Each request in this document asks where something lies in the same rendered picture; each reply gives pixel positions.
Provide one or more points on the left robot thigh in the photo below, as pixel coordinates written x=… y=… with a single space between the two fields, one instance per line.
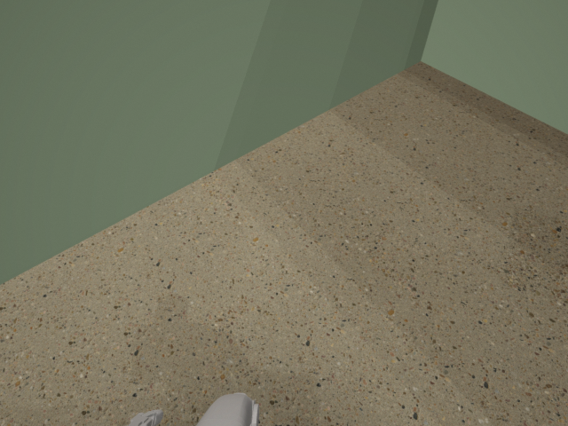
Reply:
x=231 y=410

